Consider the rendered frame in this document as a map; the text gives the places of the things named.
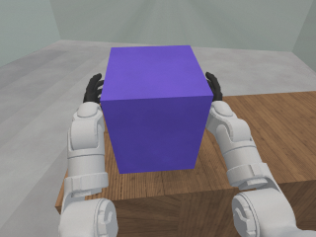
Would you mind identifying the carton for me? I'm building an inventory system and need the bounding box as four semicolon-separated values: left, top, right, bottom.
100;44;214;174

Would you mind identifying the right robot forearm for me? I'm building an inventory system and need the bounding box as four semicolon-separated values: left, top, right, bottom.
205;101;296;225

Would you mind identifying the left robot forearm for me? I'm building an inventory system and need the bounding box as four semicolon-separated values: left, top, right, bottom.
58;102;109;237

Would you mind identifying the pedestal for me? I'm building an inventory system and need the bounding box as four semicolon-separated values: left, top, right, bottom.
55;91;316;237

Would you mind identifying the left robot upper arm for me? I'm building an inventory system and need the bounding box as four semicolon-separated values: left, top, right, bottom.
59;197;119;237

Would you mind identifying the right robot upper arm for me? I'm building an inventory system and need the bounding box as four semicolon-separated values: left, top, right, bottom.
231;188;316;237

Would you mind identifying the left robot hand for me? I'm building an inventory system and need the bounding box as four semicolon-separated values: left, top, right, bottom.
83;73;105;110

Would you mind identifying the right robot hand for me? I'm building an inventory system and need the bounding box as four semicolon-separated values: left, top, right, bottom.
205;72;223;102

